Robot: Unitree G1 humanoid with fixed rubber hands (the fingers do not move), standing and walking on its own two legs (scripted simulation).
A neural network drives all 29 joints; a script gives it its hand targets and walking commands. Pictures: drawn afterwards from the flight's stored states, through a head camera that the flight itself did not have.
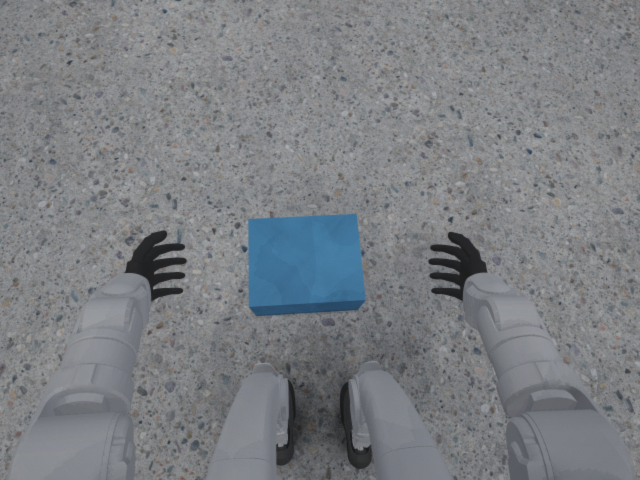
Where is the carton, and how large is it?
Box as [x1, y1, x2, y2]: [248, 214, 365, 315]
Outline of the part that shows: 356,214 248,219 249,307 256,315 357,309 364,301 365,297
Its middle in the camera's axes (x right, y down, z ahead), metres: -0.04 +0.07 +1.06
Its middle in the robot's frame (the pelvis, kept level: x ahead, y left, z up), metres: +0.51 +0.01 -0.61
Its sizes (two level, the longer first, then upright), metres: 0.289 0.233 0.155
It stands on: the floor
